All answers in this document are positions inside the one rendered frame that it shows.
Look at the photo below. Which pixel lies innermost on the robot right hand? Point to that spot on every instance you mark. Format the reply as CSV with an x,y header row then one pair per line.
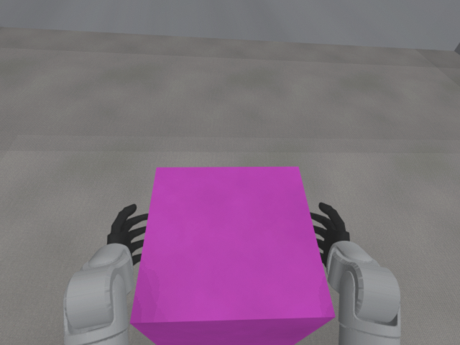
x,y
335,229

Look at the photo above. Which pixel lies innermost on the left robot forearm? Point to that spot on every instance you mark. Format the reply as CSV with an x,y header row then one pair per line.
x,y
95,299

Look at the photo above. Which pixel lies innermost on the carton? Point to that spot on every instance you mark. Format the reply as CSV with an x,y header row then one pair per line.
x,y
230,257

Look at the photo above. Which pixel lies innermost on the right robot forearm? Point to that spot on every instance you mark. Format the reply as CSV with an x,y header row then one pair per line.
x,y
369,297

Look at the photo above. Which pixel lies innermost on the robot left hand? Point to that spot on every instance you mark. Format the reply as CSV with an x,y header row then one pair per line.
x,y
120,233

